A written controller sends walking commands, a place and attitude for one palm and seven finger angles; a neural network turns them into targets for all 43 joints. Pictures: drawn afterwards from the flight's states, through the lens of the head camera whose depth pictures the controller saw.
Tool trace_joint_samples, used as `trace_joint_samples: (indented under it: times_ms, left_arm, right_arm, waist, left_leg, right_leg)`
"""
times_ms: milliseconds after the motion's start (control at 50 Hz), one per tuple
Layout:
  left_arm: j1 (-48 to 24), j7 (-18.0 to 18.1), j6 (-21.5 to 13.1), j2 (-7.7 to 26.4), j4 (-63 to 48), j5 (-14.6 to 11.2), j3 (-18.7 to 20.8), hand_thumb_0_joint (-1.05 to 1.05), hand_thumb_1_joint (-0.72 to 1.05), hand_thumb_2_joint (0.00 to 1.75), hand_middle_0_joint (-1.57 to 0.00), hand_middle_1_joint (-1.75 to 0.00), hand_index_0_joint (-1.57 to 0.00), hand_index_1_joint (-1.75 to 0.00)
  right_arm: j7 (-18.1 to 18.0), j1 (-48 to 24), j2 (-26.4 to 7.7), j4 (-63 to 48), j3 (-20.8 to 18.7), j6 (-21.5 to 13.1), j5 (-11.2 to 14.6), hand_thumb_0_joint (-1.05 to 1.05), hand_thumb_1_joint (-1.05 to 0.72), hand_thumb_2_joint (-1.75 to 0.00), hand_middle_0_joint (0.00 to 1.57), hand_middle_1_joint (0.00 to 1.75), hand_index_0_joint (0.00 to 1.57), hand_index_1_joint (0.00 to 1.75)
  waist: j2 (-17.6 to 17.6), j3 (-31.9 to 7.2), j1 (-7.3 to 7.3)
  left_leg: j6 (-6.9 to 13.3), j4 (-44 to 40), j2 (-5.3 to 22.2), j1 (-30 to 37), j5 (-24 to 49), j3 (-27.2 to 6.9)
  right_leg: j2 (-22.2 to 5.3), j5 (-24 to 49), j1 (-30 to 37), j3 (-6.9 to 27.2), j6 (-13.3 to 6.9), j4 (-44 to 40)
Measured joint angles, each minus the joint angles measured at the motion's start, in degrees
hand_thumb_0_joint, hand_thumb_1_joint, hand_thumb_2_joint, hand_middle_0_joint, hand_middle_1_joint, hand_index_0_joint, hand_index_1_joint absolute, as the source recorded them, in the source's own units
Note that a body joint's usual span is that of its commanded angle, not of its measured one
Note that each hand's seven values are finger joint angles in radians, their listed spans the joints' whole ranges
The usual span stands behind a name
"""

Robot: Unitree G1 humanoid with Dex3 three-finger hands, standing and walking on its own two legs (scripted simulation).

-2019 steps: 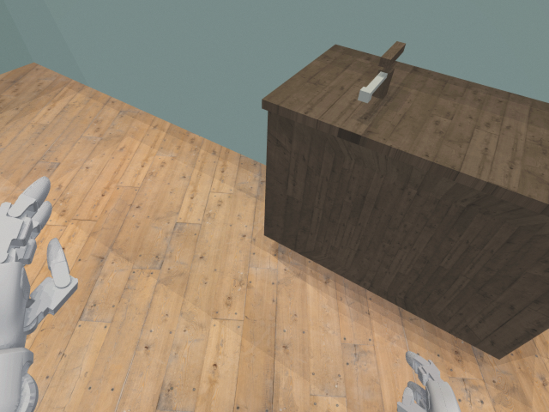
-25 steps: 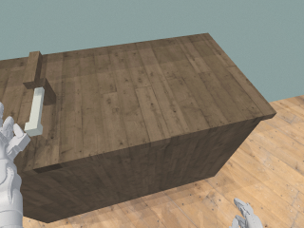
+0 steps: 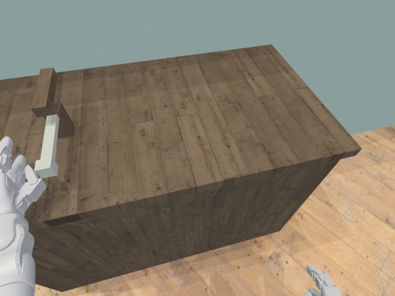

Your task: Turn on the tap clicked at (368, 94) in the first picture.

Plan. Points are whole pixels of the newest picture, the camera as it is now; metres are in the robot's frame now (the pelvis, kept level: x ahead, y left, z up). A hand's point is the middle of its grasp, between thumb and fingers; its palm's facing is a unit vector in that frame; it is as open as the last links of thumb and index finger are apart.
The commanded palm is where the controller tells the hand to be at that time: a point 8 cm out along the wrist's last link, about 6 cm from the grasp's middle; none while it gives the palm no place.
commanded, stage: push the lever round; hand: left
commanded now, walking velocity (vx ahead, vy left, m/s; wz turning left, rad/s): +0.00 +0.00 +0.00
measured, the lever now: (46, 168) +0.33 +0.31 +0.08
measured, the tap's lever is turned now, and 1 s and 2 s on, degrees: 1 18 45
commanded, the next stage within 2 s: none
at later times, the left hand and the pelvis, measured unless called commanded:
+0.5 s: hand (53, 186) +0.30 +0.29 +0.07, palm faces +0.54 -0.83 -0.10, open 7.8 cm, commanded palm +0.25 +0.33 +0.07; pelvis -0.01 -0.01 +0.00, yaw +0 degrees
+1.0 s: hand (76, 179) +0.31 +0.26 +0.07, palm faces +0.63 -0.78 -0.06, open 7.7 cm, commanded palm +0.27 +0.28 +0.07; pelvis -0.01 -0.02 +0.00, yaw +1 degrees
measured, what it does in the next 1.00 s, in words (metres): stands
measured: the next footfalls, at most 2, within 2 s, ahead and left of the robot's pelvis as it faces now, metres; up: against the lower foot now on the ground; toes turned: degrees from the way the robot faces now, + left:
none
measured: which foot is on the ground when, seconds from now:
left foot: down 0.00-1.00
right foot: down 0.00-1.00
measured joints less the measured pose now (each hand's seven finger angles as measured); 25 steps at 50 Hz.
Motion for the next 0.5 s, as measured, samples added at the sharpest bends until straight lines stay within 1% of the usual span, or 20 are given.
trace_joint_samples:
  times_ms: [60, 160, 220, 280, 320, 380, 460, 500]
  left_arm:
    - [1.4, 2.1, 0.9, -0.6, -1.2, 0.9, -0.1, 0.01, 0.90, 0.90, -0.15, -0.15, -0.16, -0.15]
    - [3.6, 4.6, -1.1, -1.8, -4.1, 1.6, -0.6, 0.01, 0.90, 0.90, -0.15, -0.15, -0.15, -0.15]
    - [3.8, 4.6, -2.1, -2.6, -4.8, 1.3, -1.5, 0.01, 0.90, 0.90, -0.15, -0.15, -0.15, -0.15]
    - [2.6, 4.3, -1.6, -2.9, -3.7, 1.3, -2.5, 0.01, 0.90, 0.90, -0.15, -0.15, -0.15, -0.15]
    - [1.2, 4.2, -0.8, -2.8, -2.3, 1.4, -2.9, 0.01, 0.90, 0.90, -0.15, -0.15, -0.15, -0.15]
    - [-0.3, 5.1, -0.2, -2.8, -1.5, 2.1, -2.9, 0.01, 0.90, 0.91, -0.15, -0.15, -0.15, -0.15]
    - [-0.3, 6.5, -1.0, -2.9, -1.9, 3.2, -3.2, 0.03, 0.90, 0.91, -0.15, -0.15, -0.15, -0.15]
    - [-0.1, 7.0, -1.4, -3.1, -1.9, 3.0, -3.3, 0.04, 0.90, 0.91, -0.15, -0.15, -0.15, -0.15]
  right_arm:
    - [0.5, 0.0, 0.3, -1.0, 0.1, 0.0, -0.3, 0.01, -0.91, -0.90, 0.21, 0.30, 0.20, 0.30]
    - [1.3, 0.0, 0.5, -1.3, -0.1, 0.0, -0.6, 0.01, -0.91, -0.90, 0.21, 0.30, 0.20, 0.30]
    - [1.2, -0.3, 0.3, -0.6, -0.1, 0.0, -0.5, 0.01, -0.91, -0.90, 0.21, 0.30, 0.20, 0.30]
    - [0.6, -0.8, 0.1, -0.1, 0.2, 0.1, -0.2, 0.01, -0.91, -0.90, 0.21, 0.30, 0.20, 0.30]
    - [0.2, -1.3, 0.1, 0.1, 0.4, 0.2, -0.1, 0.01, -0.91, -0.90, 0.21, 0.30, 0.20, 0.30]
    - [-0.1, -1.7, 0.3, 0.0, 0.6, 0.1, -0.2, 0.01, -0.91, -0.90, 0.21, 0.30, 0.20, 0.30]
    - [0.1, -1.5, 0.3, -0.2, 0.5, -0.2, -0.7, 0.01, -0.91, -0.90, 0.21, 0.30, 0.20, 0.30]
    - [0.3, -1.4, 0.3, -0.1, 0.4, -0.1, -0.8, 0.01, -0.91, -0.90, 0.21, 0.30, 0.20, 0.30]
  waist:
    - [0.0, -0.3, -0.06]
    - [0.2, -0.2, 0.49]
    - [0.4, -0.1, 0.91]
    - [0.4, 0.2, 1.08]
    - [0.2, 0.5, 0.99]
    - [-0.1, 1.0, 0.73]
    - [-0.1, 1.0, 0.42]
    - [0.0, 0.8, 0.32]
  left_leg:
    - [-0.1, -0.5, 0.1, 0.6, 0.2, 0.3]
    - [-0.2, -0.2, 0.3, 0.8, 0.0, 0.1]
    - [-0.3, 0.3, 0.2, 0.7, -0.1, -0.2]
    - [-0.3, 0.5, 0.0, 0.5, 0.1, -0.6]
    - [-0.4, 0.5, -0.1, 0.3, 0.3, -0.7]
    - [-0.6, 0.5, 0.0, 0.1, 0.5, -0.8]
    - [-0.8, 0.5, 0.2, -0.1, 0.6, -0.8]
    - [-0.9, 0.5, 0.4, 0.0, 0.5, -0.7]
  right_leg:
    - [0.1, 0.2, 0.4, 0.3, 0.0, -0.4]
    - [0.3, 0.1, 0.7, 0.1, -0.2, -0.2]
    - [0.2, -0.1, 0.8, -0.2, -0.3, 0.2]
    - [0.0, -0.2, 0.7, -0.6, -0.4, 0.7]
    - [-0.1, -0.2, 0.4, -0.7, -0.5, 0.9]
    - [0.0, 0.0, 0.2, -0.8, -0.7, 0.9]
    - [0.2, 0.1, -0.1, -0.8, -0.9, 1.0]
    - [0.4, 0.0, -0.1, -0.7, -1.0, 1.0]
